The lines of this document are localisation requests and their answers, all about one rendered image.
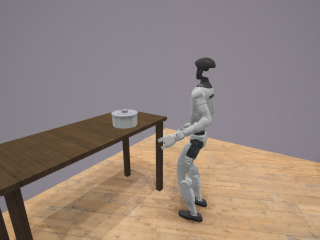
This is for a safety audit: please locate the robot left forearm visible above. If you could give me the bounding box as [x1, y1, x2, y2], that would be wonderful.
[174, 118, 209, 141]

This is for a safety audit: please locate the robot left upper arm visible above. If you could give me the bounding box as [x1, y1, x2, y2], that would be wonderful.
[191, 87, 212, 127]

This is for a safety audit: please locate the table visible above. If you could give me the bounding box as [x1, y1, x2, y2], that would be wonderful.
[0, 111, 167, 240]

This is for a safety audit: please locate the robot head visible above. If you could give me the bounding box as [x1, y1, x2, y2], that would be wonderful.
[195, 57, 216, 89]

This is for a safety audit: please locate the robot right hand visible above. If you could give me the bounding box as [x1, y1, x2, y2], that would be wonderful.
[177, 123, 191, 132]

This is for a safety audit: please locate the robot left foot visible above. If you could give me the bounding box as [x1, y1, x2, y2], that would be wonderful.
[178, 210, 203, 223]

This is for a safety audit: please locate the robot right upper arm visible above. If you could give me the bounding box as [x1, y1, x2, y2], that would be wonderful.
[210, 86, 215, 115]

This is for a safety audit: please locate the lid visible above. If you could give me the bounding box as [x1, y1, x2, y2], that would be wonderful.
[111, 109, 138, 118]

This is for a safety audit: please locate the pot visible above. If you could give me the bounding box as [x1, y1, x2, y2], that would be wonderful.
[112, 115, 138, 129]

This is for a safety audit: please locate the robot left hand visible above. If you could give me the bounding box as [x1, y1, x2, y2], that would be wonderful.
[158, 134, 177, 150]

